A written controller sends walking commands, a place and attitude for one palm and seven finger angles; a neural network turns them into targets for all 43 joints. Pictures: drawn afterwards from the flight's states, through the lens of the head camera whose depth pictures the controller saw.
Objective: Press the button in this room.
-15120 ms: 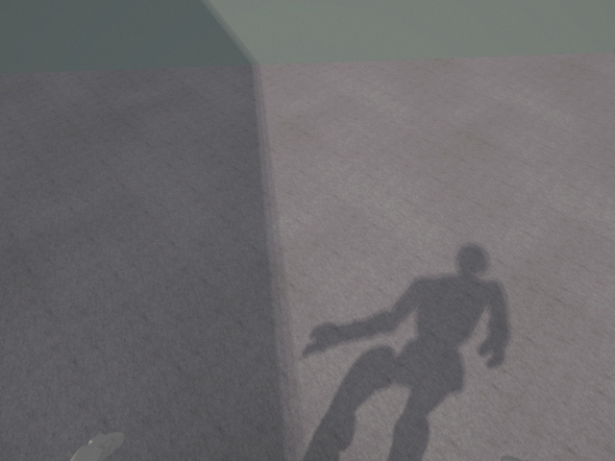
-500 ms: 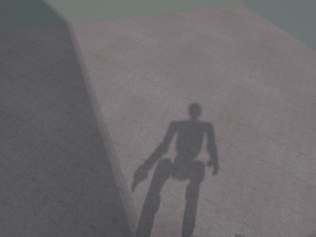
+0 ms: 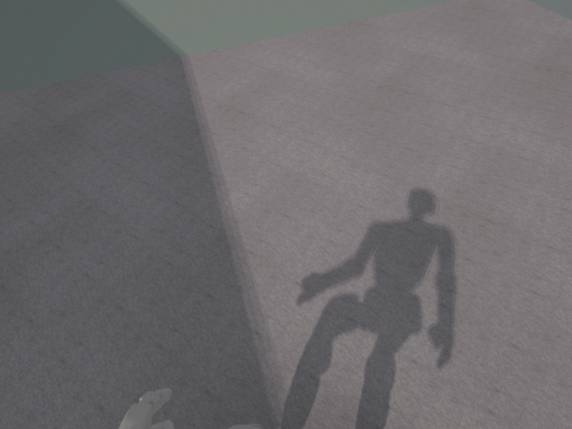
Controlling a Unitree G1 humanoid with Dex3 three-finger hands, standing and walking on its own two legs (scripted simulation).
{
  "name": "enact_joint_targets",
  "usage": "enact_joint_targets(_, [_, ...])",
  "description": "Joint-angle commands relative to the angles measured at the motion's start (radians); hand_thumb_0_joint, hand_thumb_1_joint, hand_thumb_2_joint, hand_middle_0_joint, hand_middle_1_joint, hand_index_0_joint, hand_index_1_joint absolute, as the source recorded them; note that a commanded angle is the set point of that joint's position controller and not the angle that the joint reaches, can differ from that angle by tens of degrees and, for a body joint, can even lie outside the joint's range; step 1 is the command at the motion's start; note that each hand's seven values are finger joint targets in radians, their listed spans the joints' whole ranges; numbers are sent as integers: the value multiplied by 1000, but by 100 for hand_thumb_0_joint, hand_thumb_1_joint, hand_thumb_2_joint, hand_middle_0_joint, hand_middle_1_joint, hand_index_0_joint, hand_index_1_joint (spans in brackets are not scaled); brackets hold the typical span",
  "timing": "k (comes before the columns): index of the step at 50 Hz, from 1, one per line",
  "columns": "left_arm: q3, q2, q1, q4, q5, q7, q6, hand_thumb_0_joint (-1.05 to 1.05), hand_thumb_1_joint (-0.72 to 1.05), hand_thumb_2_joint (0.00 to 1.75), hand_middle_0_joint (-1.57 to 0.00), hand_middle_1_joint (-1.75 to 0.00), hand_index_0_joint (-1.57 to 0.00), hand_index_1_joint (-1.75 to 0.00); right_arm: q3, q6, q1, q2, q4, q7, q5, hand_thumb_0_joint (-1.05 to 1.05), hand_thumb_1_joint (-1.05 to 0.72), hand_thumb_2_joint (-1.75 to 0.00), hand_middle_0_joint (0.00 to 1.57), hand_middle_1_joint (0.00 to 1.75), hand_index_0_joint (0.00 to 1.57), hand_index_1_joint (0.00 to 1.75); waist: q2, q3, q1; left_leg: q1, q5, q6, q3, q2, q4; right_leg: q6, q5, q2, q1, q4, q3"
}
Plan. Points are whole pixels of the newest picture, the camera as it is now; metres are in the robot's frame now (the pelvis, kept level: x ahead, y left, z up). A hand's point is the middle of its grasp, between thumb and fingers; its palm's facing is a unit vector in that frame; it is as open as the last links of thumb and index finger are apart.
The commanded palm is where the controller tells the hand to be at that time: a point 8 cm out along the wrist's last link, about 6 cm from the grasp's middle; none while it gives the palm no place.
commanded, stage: turn or walk to find it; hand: left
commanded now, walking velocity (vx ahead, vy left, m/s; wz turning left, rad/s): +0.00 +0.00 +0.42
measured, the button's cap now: out of the picture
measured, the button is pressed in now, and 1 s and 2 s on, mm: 0 0 0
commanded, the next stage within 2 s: stand and wait in 0.66 s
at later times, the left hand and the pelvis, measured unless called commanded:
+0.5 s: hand out of the picture -0.09 +0.24 -0.18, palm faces +0.32 -0.91 -0.25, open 7.4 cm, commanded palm none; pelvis -0.05 +0.03 -0.01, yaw +14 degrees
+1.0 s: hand out of the picture -0.04 +0.21 -0.14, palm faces +0.43 -0.86 -0.29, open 7.4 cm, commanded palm none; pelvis -0.07 -0.03 +0.00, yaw +27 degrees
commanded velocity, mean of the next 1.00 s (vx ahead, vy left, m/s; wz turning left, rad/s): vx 0.00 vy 0.00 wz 0.44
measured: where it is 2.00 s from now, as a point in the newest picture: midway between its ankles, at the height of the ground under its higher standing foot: outside the picture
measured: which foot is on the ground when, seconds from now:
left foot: up 0.00-0.42, down 0.44-0.94, up 0.96-1.00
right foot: down 0.00-0.44, up 0.46-0.92, down 0.94-1.00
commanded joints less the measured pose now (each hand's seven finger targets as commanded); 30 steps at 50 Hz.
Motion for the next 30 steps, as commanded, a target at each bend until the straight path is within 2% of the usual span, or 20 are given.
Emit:
enact_joint_targets(1, [52,198,8,-69,0,21,-6,0,90,90,-20,-30,-20,-30,-30,0,-10,-95,-74,11,-6,0,-90,-90,20,30,20,30,-199,-1,27,-160,-28,-18,-3,62,450,-105,-59,-336,-44,-347,251])
enact_joint_targets(2, [46,173,-15,-73,0,18,-10,0,90,90,-20,-30,-20,-30,-28,3,22,-87,-59,16,-8,0,-90,-90,20,30,20,30,-190,9,10,-159,25,-27,17,71,479,-83,-29,-298,-50,-335,177])
enact_joint_targets(4, [42,156,2,-67,1,17,-18,0,90,90,-20,-30,-20,-30,-24,1,53,-76,-47,21,-5,0,-90,-90,20,30,20,30,-200,-16,4,-166,82,-43,35,78,492,-65,52,-265,-3,-313,98])
enact_joint_targets(6, [43,157,55,-54,3,17,-22,0,90,90,-20,-30,-20,-30,-22,1,26,-81,-55,21,-5,0,-90,-90,20,30,20,30,-229,-25,31,-169,88,-56,46,89,467,-74,76,-271,35,-308,93])
enact_joint_targets(9, [50,167,113,-29,8,18,-22,0,90,90,-20,-30,-20,-30,-18,-1,-30,-79,-68,20,-3,0,-90,-90,20,30,20,30,-221,-34,59,-168,47,-66,59,104,372,-96,110,-300,94,-293,94])
enact_joint_targets(13, [59,204,179,-3,18,15,-17,0,90,90,-20,-30,-20,-30,-4,-8,-101,-66,-85,18,3,0,-90,-90,20,30,20,30,-235,-56,93,-106,-41,-63,101,104,185,-123,251,-326,141,-251,82])
enact_joint_targets(16, [67,228,192,10,21,12,-12,0,90,90,-20,-30,-20,-30,6,-19,-123,-59,-95,16,11,0,-90,-90,20,30,20,30,-260,-83,104,-41,-74,-51,138,97,51,-136,329,-343,157,-210,67])
enact_joint_targets(17, [70,236,193,14,22,11,-10,0,90,90,-20,-30,-20,-30,7,-22,-121,-58,-97,15,14,0,-90,-90,20,30,20,30,-269,-93,101,-11,-73,-45,150,93,15,-135,343,-346,149,-196,63])
enact_joint_targets(19, [71,238,168,20,19,11,-7,0,90,90,-20,-30,-20,-30,10,-32,-75,-61,-91,12,17,0,-90,-90,20,30,20,30,-264,-129,70,68,0,-38,167,89,-143,-107,386,-342,152,-123,29])
enact_joint_targets(20, [71,233,158,19,13,10,-3,0,90,90,-20,-30,-20,-30,10,-39,-39,-69,-80,11,15,0,-90,-90,20,30,20,30,-236,-151,46,162,115,-30,172,85,-272,-67,356,-321,109,-65,-12])
enact_joint_targets(21, [67,209,160,14,3,8,4,0,90,90,-20,-30,-20,-30,2,-50,-8,-106,-71,13,14,0,-90,-90,20,30,20,30,-125,-171,21,298,244,-16,123,120,-392,-12,263,-276,4,50,-66])
enact_joint_targets(22, [55,147,167,-10,-6,3,11,0,90,90,-20,-30,-20,-30,-19,-58,7,-202,-76,8,4,0,-90,-90,20,30,20,30,169,-162,8,409,432,67,-174,346,-457,67,-72,-144,-240,249,-125])
enact_joint_targets(23, [34,121,106,-38,3,3,22,0,90,90,-20,-30,-20,-30,-31,-47,29,-267,-74,1,4,0,-90,-90,20,30,20,30,243,-127,-13,350,643,158,-273,467,-463,88,-344,-92,-320,387,-62])
enact_joint_targets(24, [41,144,82,-39,5,1,29,0,90,90,-20,-30,-20,-30,-24,-41,10,-251,-76,1,2,0,-90,-90,20,30,20,30,125,-104,-5,277,582,186,-195,473,-448,73,-301,-113,-283,458,-8])
enact_joint_targets(25, [43,134,66,-21,10,4,36,0,90,90,-20,-30,-20,-30,-15,-49,-28,-214,-76,-10,-1,0,-90,-90,20,30,20,30,199,-75,2,233,574,164,-182,403,-466,81,-258,-109,-293,483,27])
enact_joint_targets(26, [50,152,61,-7,6,0,39,0,90,90,-20,-30,-20,-30,-8,-46,-81,-193,-84,-17,-2,0,-90,-90,20,30,20,30,182,-27,21,215,555,157,-154,363,-458,83,-203,-103,-307,525,36])
enact_joint_targets(27, [50,157,69,1,4,-6,35,0,90,90,-20,-30,-20,-30,3,-49,-103,-178,-93,-18,-1,0,-90,-90,20,30,20,30,148,-12,31,208,594,153,-123,331,-448,84,-157,-96,-306,540,43])
enact_joint_targets(28, [50,153,93,13,3,-9,31,0,90,90,-20,-30,-20,-30,6,-53,-115,-175,-97,-18,1,0,-90,-90,20,30,20,30,129,-24,46,229,626,147,-96,307,-437,89,-129,-87,-300,552,36])
enact_joint_targets(29, [49,155,109,21,3,-12,27,0,90,90,-20,-30,-20,-30,6,-57,-109,-172,-99,-18,4,0,-90,-90,20,30,20,30,93,-48,49,263,653,146,-84,297,-428,94,-111,-81,-302,556,33])
enact_joint_targets(30, [48,152,113,25,3,-11,26,0,90,90,-20,-30,-20,-30,4,-59,-96,-176,-97,-18,5,0,-90,-90,20,30,20,30,81,-70,47,292,676,144,-78,287,-424,101,-98,-78,-304,559,36])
